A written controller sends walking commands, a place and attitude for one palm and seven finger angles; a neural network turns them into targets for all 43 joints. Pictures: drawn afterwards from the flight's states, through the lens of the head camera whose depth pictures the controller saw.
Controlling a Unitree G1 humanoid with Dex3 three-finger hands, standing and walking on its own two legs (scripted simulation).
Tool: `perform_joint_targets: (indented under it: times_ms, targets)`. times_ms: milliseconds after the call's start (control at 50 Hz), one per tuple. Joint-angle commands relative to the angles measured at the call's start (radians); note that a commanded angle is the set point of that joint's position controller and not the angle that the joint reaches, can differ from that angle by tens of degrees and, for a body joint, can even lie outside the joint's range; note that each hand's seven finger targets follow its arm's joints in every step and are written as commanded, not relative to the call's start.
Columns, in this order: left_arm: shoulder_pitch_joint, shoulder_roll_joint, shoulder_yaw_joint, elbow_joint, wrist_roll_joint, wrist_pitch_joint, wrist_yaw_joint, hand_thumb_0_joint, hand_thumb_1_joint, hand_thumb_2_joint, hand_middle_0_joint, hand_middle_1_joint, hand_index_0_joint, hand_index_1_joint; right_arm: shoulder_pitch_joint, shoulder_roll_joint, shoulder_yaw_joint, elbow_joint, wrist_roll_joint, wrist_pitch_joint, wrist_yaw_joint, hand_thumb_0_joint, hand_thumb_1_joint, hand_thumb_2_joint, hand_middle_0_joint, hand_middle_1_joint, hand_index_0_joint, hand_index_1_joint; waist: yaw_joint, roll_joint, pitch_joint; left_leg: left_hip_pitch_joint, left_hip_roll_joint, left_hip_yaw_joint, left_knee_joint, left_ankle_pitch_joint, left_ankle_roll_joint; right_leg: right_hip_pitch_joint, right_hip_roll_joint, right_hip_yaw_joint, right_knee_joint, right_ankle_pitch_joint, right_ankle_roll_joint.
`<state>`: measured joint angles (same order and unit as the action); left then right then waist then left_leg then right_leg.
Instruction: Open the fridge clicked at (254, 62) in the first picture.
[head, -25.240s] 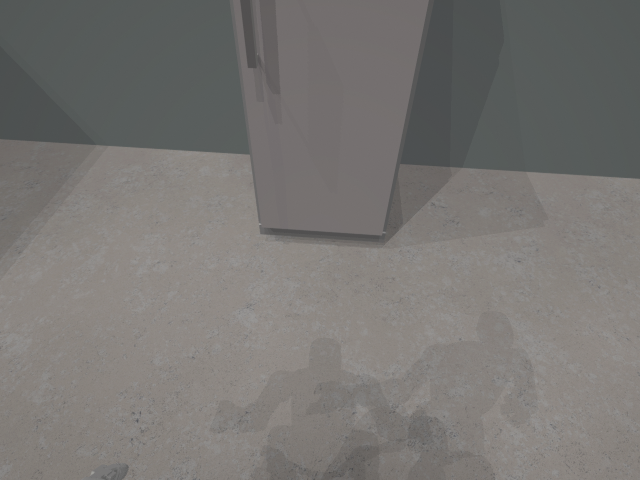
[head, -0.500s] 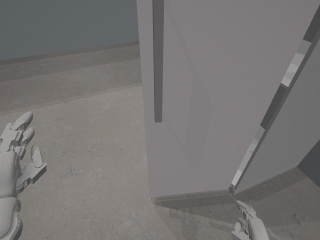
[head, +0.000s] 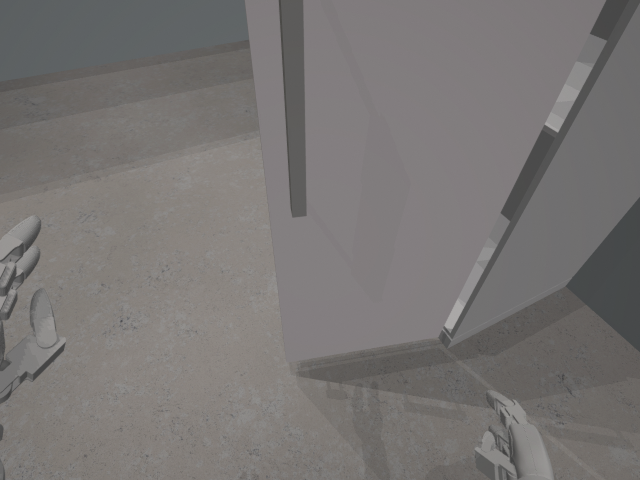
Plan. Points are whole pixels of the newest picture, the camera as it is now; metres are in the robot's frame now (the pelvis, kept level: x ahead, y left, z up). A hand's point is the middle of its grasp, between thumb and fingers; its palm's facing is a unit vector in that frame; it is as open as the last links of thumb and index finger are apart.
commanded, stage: step back with the hand held close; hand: left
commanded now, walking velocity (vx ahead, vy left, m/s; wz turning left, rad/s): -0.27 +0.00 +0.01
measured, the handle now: (292, 90) +0.55 +0.09 +0.22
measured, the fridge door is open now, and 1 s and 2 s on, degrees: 74 74 74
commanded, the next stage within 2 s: stop stepping back and stand still in 1.04 s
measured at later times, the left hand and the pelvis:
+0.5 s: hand out of the picture +0.12 +0.28 +0.17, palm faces +0.52 -0.73 -0.45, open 7.4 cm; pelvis -0.07 +0.00 -0.02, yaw +4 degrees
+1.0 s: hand out of the picture +0.05 +0.27 +0.17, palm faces +0.51 -0.76 -0.41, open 7.4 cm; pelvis -0.15 -0.01 -0.02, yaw -1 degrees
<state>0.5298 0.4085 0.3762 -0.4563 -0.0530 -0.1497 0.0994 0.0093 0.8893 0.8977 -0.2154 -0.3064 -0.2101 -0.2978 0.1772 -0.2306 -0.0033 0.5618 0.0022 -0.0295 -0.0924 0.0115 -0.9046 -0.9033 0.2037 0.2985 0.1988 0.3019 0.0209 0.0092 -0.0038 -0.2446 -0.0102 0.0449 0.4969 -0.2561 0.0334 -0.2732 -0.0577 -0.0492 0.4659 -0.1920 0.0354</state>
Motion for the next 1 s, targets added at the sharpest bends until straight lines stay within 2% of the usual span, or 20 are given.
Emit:
perform_joint_targets:
  times_ms: [0, 140, 240, 360, 420, 480, 540, 580, 620, 660, 700, 720, 740, 780, 820, 880, 900, 940, 960, 980]
  targets:
    - [-0.050, 0.184, 0.153, -0.219, 0.002, -0.079, 0.035, 0.000, 0.900, 0.900, -0.200, -0.300, -0.200, -0.300, -0.094, -0.116, -0.039, -0.180, 0.001, -0.050, -0.015, 0.000, -0.900, -0.900, 0.200, 0.300, 0.200, 0.300, 0.005, 0.034, -0.145, -0.122, 0.084, -0.093, -0.098, 0.234, 0.016, 0.179, -0.010, 0.055, 0.044, 0.295, -0.017]
    - [-0.097, 0.182, 0.163, -0.215, 0.036, -0.121, 0.043, 0.000, 0.900, 0.900, -0.200, -0.300, -0.200, -0.300, -0.071, -0.133, -0.047, -0.178, -0.001, -0.082, -0.011, 0.000, -0.900, -0.900, 0.200, 0.300, 0.200, 0.300, 0.001, 0.062, -0.067, -0.435, 0.109, -0.138, -0.167, -0.288, 0.059, 0.264, 0.009, 0.087, 0.103, 0.075, -0.017]
    - [-0.141, 0.191, 0.166, -0.256, 0.051, -0.152, 0.050, 0.000, 0.900, 0.900, -0.200, -0.300, -0.200, -0.300, -0.040, -0.137, -0.051, -0.170, -0.008, -0.105, 0.000, 0.000, -0.900, -0.900, 0.200, 0.300, 0.200, 0.300, -0.011, 0.042, -0.048, -0.407, 0.080, -0.138, -0.089, -0.366, 0.048, 0.127, -0.019, 0.133, 0.021, -0.140, -0.041]
    - [-0.142, 0.182, 0.189, -0.261, 0.068, -0.187, 0.056, 0.000, 0.900, 0.900, -0.200, -0.300, -0.200, -0.300, -0.035, -0.133, -0.049, -0.166, -0.008, -0.140, -0.003, 0.000, -0.900, -0.900, 0.200, 0.300, 0.200, 0.300, -0.002, 0.190, -0.074, -0.575, 0.177, -0.246, -0.247, -0.471, 0.086, 0.300, 0.084, 0.053, 0.267, -0.003, -0.009]
    - [-0.115, 0.190, 0.204, -0.255, 0.069, -0.202, 0.048, 0.000, 0.900, 0.900, -0.200, -0.300, -0.200, -0.300, -0.034, -0.135, -0.055, -0.167, -0.010, -0.154, 0.006, 0.000, -0.900, -0.900, 0.200, 0.300, 0.200, 0.300, -0.002, 0.164, -0.077, -0.590, 0.169, -0.229, -0.185, -0.407, 0.089, 0.318, 0.089, 0.088, 0.281, 0.113, -0.013]
    - [-0.111, 0.191, 0.201, -0.234, 0.059, -0.215, 0.039, 0.000, 0.900, 0.900, -0.200, -0.300, -0.200, -0.300, -0.025, -0.129, -0.057, -0.152, -0.014, -0.161, 0.013, 0.000, -0.900, -0.900, 0.200, 0.300, 0.200, 0.300, -0.011, 0.028, -0.080, -0.492, 0.108, -0.174, -0.070, -0.284, 0.054, 0.218, 0.038, 0.175, 0.175, 0.206, -0.040]
    - [-0.147, 0.198, 0.184, -0.233, 0.049, -0.212, 0.040, 0.000, 0.900, 0.900, -0.200, -0.300, -0.200, -0.300, -0.013, -0.117, -0.065, -0.130, -0.015, -0.154, 0.024, 0.000, -0.900, -0.900, 0.200, 0.300, 0.200, 0.300, -0.017, -0.069, -0.076, -0.309, 0.027, -0.095, 0.127, -0.260, 0.003, -0.028, -0.090, 0.327, -0.044, -0.044, -0.102]
    - [-0.151, 0.213, 0.175, -0.243, 0.036, -0.205, 0.051, 0.000, 0.900, 0.900, -0.200, -0.300, -0.200, -0.300, -0.008, -0.095, -0.055, -0.111, -0.016, -0.141, 0.030, 0.000, -0.900, -0.900, 0.200, 0.300, 0.200, 0.300, -0.021, -0.142, -0.079, -0.139, -0.003, -0.057, 0.240, -0.170, -0.027, -0.205, -0.157, 0.331, -0.148, -0.187, -0.132]
    - [-0.156, 0.227, 0.180, -0.256, 0.032, -0.198, 0.058, 0.000, 0.900, 0.900, -0.200, -0.300, -0.200, -0.300, -0.015, -0.091, -0.050, -0.106, -0.013, -0.127, 0.029, 0.000, -0.900, -0.900, 0.200, 0.300, 0.200, 0.300, -0.030, -0.142, -0.082, -0.054, -0.005, -0.053, 0.226, -0.144, -0.025, -0.289, -0.141, 0.263, -0.152, -0.237, -0.115]
    - [-0.122, 0.231, 0.202, -0.264, 0.027, -0.201, 0.061, 0.000, 0.900, 0.900, -0.200, -0.300, -0.200, -0.300, -0.029, -0.104, -0.050, -0.122, -0.009, -0.123, 0.017, 0.000, -0.900, -0.900, 0.200, 0.300, 0.200, 0.300, -0.032, -0.007, -0.079, -0.129, 0.054, -0.144, 0.006, -0.185, 0.002, -0.223, -0.029, 0.149, -0.018, -0.217, -0.059]
    - [-0.104, 0.214, 0.235, -0.274, 0.041, -0.213, 0.057, 0.000, 0.900, 0.900, -0.200, -0.300, -0.200, -0.300, -0.056, -0.134, -0.059, -0.144, -0.010, -0.139, 0.006, 0.000, -0.900, -0.900, 0.200, 0.300, 0.200, 0.300, -0.014, 0.268, -0.109, -0.484, 0.275, -0.399, -0.324, -0.470, 0.104, 0.114, 0.141, 0.050, 0.422, -0.116, -0.001]
    - [-0.124, 0.222, 0.251, -0.274, 0.051, -0.216, 0.055, 0.000, 0.900, 0.900, -0.200, -0.300, -0.200, -0.300, -0.062, -0.122, -0.067, -0.141, -0.020, -0.147, 0.005, 0.000, -0.900, -0.900, 0.200, 0.300, 0.200, 0.300, -0.007, 0.301, -0.115, -0.593, 0.356, -0.459, -0.400, -0.523, 0.151, 0.196, 0.165, 0.066, 0.625, -0.167, 0.000]
    - [-0.145, 0.243, 0.266, -0.289, 0.054, -0.223, 0.054, 0.000, 0.900, 0.900, -0.200, -0.300, -0.200, -0.300, -0.053, -0.108, -0.075, -0.130, -0.022, -0.155, 0.009, 0.000, -0.900, -0.900, 0.200, 0.300, 0.200, 0.300, -0.014, 0.287, -0.128, -0.571, 0.369, -0.467, -0.417, -0.483, 0.156, 0.163, 0.166, 0.085, 0.733, -0.219, -0.002]
    - [-0.113, 0.211, 0.251, -0.238, 0.041, -0.223, 0.048, 0.000, 0.900, 0.900, -0.200, -0.300, -0.200, -0.300, -0.060, -0.121, -0.094, -0.110, -0.018, -0.170, 0.023, 0.000, -0.900, -0.900, 0.200, 0.300, 0.200, 0.300, 0.000, 0.195, -0.128, -0.468, 0.335, -0.353, -0.329, -0.392, 0.137, 0.109, 0.163, 0.079, 0.679, -0.280, -0.015]
    - [-0.078, 0.174, 0.207, -0.254, 0.024, -0.220, 0.049, 0.000, 0.900, 0.900, -0.200, -0.300, -0.200, -0.300, -0.042, -0.105, -0.090, -0.098, -0.017, -0.194, 0.034, 0.000, -0.900, -0.900, 0.200, 0.300, 0.200, 0.300, 0.007, 0.197, -0.141, -0.268, 0.272, -0.268, -0.281, -0.260, 0.095, 0.045, 0.142, 0.024, 0.409, -0.335, -0.033]
    - [-0.090, 0.148, 0.137, -0.296, 0.003, -0.211, 0.048, 0.000, 0.900, 0.900, -0.200, -0.300, -0.200, -0.300, -0.035, -0.092, -0.071, -0.064, -0.017, -0.217, 0.040, 0.000, -0.900, -0.900, 0.200, 0.300, 0.200, 0.300, -0.003, 0.223, -0.187, -0.027, 0.246, -0.232, -0.274, -0.142, 0.020, 0.007, 0.132, 0.005, 0.045, -0.365, -0.062]
    - [-0.120, 0.152, 0.130, -0.304, 0.004, -0.219, 0.045, 0.000, 0.900, 0.900, -0.200, -0.300, -0.200, -0.300, -0.026, -0.095, -0.066, -0.048, -0.023, -0.217, 0.042, 0.000, -0.900, -0.900, 0.200, 0.300, 0.200, 0.300, -0.003, 0.213, -0.182, 0.023, 0.241, -0.223, -0.228, -0.035, -0.001, 0.006, 0.107, 0.032, -0.109, -0.274, -0.072]
    - [-0.166, 0.195, 0.133, -0.298, 0.022, -0.223, 0.048, 0.000, 0.900, 0.900, -0.200, -0.300, -0.200, -0.300, -0.006, -0.063, -0.051, -0.013, -0.028, -0.194, 0.045, 0.000, -0.900, -0.900, 0.200, 0.300, 0.200, 0.300, -0.010, 0.043, -0.219, 0.132, 0.167, -0.098, 0.035, 0.295, -0.042, -0.053, -0.068, 0.226, -0.212, 0.063, -0.120]
    - [-0.231, 0.222, 0.136, -0.298, 0.021, -0.227, 0.054, 0.000, 0.900, 0.900, -0.200, -0.300, -0.200, -0.300, -0.053, -0.054, -0.040, -0.017, -0.025, -0.188, 0.032, 0.000, -0.900, -0.900, 0.200, 0.300, 0.200, 0.300, -0.009, -0.053, -0.207, 0.136, 0.126, -0.044, 0.109, 0.278, -0.053, -0.101, -0.131, 0.259, -0.175, 0.317, -0.106]
    - [-0.259, 0.272, 0.180, -0.285, 0.026, -0.232, 0.061, 0.000, 0.900, 0.900, -0.200, -0.300, -0.200, -0.300, -0.086, -0.057, -0.033, -0.031, -0.030, -0.191, 0.016, 0.000, -0.900, -0.900, 0.200, 0.300, 0.200, 0.300, -0.006, -0.081, -0.227, 0.145, 0.106, -0.005, 0.114, 0.260, -0.057, -0.087, -0.135, 0.200, -0.113, 0.505, -0.075]
